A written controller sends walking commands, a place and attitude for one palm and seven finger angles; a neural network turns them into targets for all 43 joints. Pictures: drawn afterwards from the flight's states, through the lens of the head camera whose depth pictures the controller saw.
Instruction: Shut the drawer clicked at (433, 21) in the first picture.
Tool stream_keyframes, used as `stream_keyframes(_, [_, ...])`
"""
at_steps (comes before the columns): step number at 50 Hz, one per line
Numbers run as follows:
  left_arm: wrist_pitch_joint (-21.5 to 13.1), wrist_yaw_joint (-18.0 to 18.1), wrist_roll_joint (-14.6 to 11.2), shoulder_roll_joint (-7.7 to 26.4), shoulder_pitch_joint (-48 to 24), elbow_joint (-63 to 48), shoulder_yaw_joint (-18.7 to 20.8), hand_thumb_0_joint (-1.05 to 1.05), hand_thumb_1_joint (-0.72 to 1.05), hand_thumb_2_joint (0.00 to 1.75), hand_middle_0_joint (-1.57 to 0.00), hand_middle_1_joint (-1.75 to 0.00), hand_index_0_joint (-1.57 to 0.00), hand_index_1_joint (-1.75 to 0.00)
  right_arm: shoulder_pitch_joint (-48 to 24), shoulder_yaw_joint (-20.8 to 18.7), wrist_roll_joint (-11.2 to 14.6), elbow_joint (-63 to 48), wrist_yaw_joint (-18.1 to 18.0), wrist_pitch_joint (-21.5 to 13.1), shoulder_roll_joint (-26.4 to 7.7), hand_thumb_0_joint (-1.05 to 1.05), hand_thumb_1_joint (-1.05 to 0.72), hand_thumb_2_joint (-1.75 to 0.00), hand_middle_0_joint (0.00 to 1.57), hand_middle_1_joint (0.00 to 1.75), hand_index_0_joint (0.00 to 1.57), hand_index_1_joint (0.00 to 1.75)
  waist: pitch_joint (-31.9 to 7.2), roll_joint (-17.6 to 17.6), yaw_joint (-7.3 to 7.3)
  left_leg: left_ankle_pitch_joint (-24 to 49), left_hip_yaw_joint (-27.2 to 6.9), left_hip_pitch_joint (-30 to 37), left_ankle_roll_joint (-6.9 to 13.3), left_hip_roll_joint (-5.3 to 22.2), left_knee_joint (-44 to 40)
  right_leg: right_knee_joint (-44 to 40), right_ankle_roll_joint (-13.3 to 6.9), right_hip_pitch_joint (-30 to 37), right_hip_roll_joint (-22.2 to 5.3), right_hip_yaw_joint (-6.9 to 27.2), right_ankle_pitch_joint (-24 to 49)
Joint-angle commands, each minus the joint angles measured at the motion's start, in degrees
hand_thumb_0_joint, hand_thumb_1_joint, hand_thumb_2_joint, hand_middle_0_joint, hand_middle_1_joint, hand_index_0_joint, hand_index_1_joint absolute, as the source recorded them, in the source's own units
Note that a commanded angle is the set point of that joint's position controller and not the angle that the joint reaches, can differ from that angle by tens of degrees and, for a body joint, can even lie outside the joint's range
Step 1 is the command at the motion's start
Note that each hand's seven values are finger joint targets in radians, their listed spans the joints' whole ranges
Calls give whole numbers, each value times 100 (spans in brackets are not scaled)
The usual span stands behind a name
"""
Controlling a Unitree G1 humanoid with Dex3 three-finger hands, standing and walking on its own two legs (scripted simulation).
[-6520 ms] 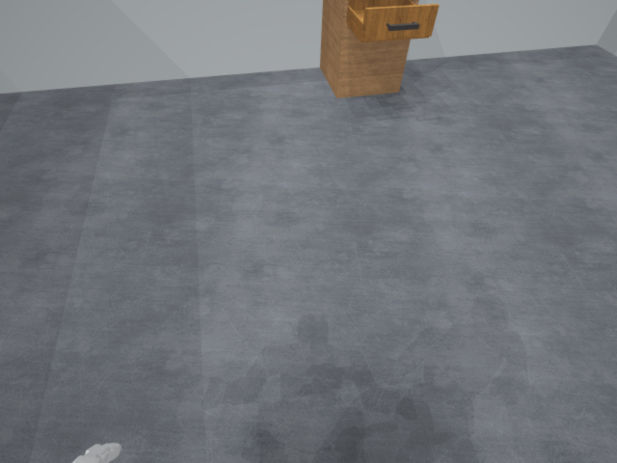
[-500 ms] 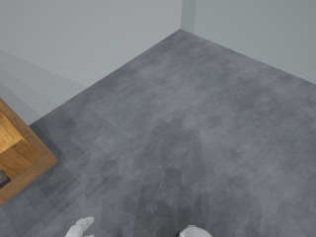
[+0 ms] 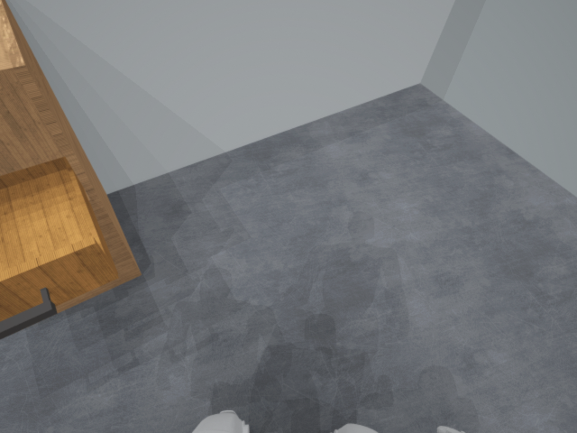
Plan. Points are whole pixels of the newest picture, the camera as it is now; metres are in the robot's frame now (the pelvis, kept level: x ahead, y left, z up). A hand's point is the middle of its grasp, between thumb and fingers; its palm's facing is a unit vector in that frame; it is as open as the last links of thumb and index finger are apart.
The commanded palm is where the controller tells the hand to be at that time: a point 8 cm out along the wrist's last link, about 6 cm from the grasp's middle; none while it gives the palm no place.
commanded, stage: turn to face it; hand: left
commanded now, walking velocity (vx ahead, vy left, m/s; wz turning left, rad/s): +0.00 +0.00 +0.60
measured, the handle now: (5, 318) +0.31 +0.54 -0.22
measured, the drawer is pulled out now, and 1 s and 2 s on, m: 0.27 0.27 0.27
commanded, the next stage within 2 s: take the last steps up to it in 0.82 s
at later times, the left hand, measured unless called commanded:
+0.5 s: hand out of the picture +0.06 +0.15 -0.12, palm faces +0.32 -0.90 -0.31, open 7.4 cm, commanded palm none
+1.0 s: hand out of the picture -0.11 +0.15 -0.16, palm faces +0.56 -0.79 -0.26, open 7.4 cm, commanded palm none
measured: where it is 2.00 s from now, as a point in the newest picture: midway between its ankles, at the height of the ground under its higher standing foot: outside the picture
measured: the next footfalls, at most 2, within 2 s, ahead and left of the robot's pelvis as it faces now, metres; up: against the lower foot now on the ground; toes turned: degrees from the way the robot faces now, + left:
right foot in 0.38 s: +0.09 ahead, -0.17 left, +0.00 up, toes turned +12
left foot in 0.82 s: -0.03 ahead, +0.06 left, +0.00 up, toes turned +33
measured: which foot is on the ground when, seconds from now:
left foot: down 0.00-0.38, up 0.40-0.80, down 0.82-1.00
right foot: up 0.00-0.36, down 0.38-0.82, up 0.84-1.00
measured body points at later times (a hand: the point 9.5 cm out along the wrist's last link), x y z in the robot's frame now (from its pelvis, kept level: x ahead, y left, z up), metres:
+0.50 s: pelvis +0.02 -0.07 +0.02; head +0.06 -0.10 +0.46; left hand +0.04 +0.20 -0.10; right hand +0.18 -0.30 -0.14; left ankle +0.00 +0.06 -0.65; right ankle +0.05 -0.18 -0.72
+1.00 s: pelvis -0.01 -0.05 +0.02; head +0.01 -0.02 +0.47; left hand -0.13 +0.19 -0.14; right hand +0.22 -0.19 -0.11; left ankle -0.06 +0.04 -0.72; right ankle +0.05 -0.19 -0.66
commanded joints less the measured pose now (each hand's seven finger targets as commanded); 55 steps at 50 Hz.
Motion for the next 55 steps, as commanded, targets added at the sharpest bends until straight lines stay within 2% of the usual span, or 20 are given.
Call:
stream_keyframes(1, [-130,-57,22,484,71,-583,146,0,90,90,-20,-30,-20,-30,247,-230,34,-361,-144,-86,-1024,0,-90,-90,20,30,20,30,-992,1024,-42,1488,-1917,1279,466,1274,-2056,624,147,-876,-92,635,791])
stream_keyframes(12, [-104,0,-24,478,-171,-979,99,0,90,90,-20,-30,-20,-30,367,-415,18,-404,-68,46,-1217,0,-90,-90,20,30,20,30,-987,1131,-217,1503,-2506,1450,635,1045,-1917,-1295,195,-365,299,634,581])
stream_keyframes(16, [-166,31,-70,538,381,-945,86,0,90,90,-20,-30,-20,-30,51,-462,34,-550,-43,113,-1207,0,-90,-90,20,30,20,30,-1112,1166,34,1673,-2665,861,429,749,-1511,-2870,91,842,541,514,1118])
stream_keyframes(17, [-209,46,-64,651,684,-914,114,0,90,90,-20,-30,-20,-30,-65,-451,71,-604,-31,128,-1130,0,-90,-90,20,30,20,30,-1155,954,207,1243,-2522,388,190,521,-1180,-3804,49,1533,429,545,1681])
stream_keyframes(18, [-267,84,31,1093,808,-930,200,0,90,90,-20,-30,-20,-30,16,-410,130,-678,4,140,-743,0,-90,-90,20,30,20,30,-1106,-284,277,-7,-1936,-703,-261,-94,-175,-4761,-291,2293,-675,1622,1273])
stream_keyframes(19, [-276,96,94,1607,621,-1074,255,0,90,90,-20,-30,-20,-30,31,-352,108,-828,23,125,-488,0,-90,-90,20,30,20,30,-886,-1600,266,-1659,-950,-1447,-699,-795,1285,-5015,-950,2033,-2167,3033,1838])
stream_keyframes(20, [-275,122,35,1417,397,-1138,229,0,90,90,-20,-30,-20,-30,-96,-417,19,-779,13,168,-829,0,-90,-90,20,30,20,30,-687,-1270,214,-1690,-1260,-1195,-590,-395,2196,-4897,-1124,1248,-2217,2625,2085])
stream_keyframes(22, [-288,87,19,1001,-202,-1221,102,0,90,90,-20,-30,-20,-30,77,-417,19,-518,67,258,-744,0,-90,-90,20,30,20,30,-317,-754,-137,-951,-1090,-1064,-667,-213,3154,-4588,-989,824,-1478,1670,2602])
stream_keyframes(24, [-319,83,34,783,-228,-1206,33,0,90,90,-20,-30,-20,-30,263,-372,40,-394,116,268,-635,0,-90,-90,20,30,20,30,-339,-727,-203,-565,-865,-998,-759,-156,3257,-4319,-875,996,-1142,921,3415])
stream_keyframes(29, [-319,86,59,951,583,-853,73,0,90,90,-20,-30,-20,-30,-243,-244,57,-429,92,279,-537,0,-90,-90,20,30,20,30,-530,-717,200,-896,-533,-863,-870,-81,2235,-4101,-1022,1845,-1324,635,4259])
stream_keyframes(34, [-268,69,101,1156,859,-616,122,0,90,90,-20,-30,-20,-30,-541,-115,109,-431,61,213,-435,0,-90,-90,20,30,20,30,-645,-1008,387,-1216,-231,-193,-760,-119,857,-3854,-1104,1983,-1441,521,4877])
stream_keyframes(38, [-224,52,50,1196,627,-496,158,0,90,90,-20,-30,-20,-30,-40,-86,110,-264,4,118,-499,0,-90,-90,20,30,20,30,-875,-975,108,-267,-29,1000,-615,-188,-838,-3330,-760,1646,-1306,170,4542])
stream_keyframes(39, [-195,38,0,1088,578,-483,138,0,90,90,-20,-30,-20,-30,156,-116,99,-201,10,71,-664,0,-90,-90,20,30,20,30,-972,-497,-31,499,-173,1703,-523,-18,-1629,-2813,-493,1224,-1142,-5,4072])
stream_keyframes(40, [-156,12,-45,800,692,-613,114,0,90,90,-20,-30,-20,-30,322,-238,41,-218,-13,7,-1212,0,-90,-90,20,30,20,30,-1209,860,-120,1857,-1538,2638,-54,1145,-1826,-1845,-91,27,-577,-337,2334])
stream_keyframes(41, [-132,0,-27,494,437,-811,-41,0,90,90,-20,-30,-20,-30,590,-317,56,-177,-39,42,-1617,0,-90,-90,20,30,20,30,-1079,1930,-280,3705,-2534,2607,705,2194,-1901,-950,124,-801,-152,-149,-558])
stream_keyframes(42, [-52,47,17,588,105,-793,-47,0,90,90,-20,-30,-20,-30,689,-293,46,-41,-115,39,-1486,0,-90,-90,20,30,20,30,-1004,1574,-392,3493,-2387,2229,899,2095,-1914,-374,78,-717,-129,334,-580])
stream_keyframes(43, [-36,38,-7,553,8,-703,-12,0,90,90,-20,-30,-20,-30,452,-268,36,-40,-170,41,-1367,0,-90,-90,20,30,20,30,-821,1644,-274,3291,-2188,2015,851,1801,-1893,-96,68,-826,-104,510,-257])
stream_keyframes(47, [-38,-47,-12,478,459,-324,-37,0,90,90,-20,-30,-20,-30,-164,-127,56,-144,-174,-3,-978,0,-90,-90,20,30,20,30,-668,1225,51,2461,-1331,1652,534,1127,-1979,-379,102,-370,28,418,557])
stream_keyframes(52, [-129,-128,38,326,236,-360,-88,0,90,90,-20,-30,-20,-30,289,-155,20,28,-137,-34,-971,0,-90,-90,20,30,20,30,-472,1190,-137,132,-1770,1609,643,1088,-2353,-1492,8,-137,233,194,436])
stream_keyframes(55, [-234,-161,47,249,468,-315,-109,0,90,90,-20,-30,-20,-30,319,-153,17,83,-121,-54,-917,0,-90,-90,20,30,20,30,-403,1196,-16,-534,-1967,1351,641,1009,-2300,-2332,-92,363,386,85,553])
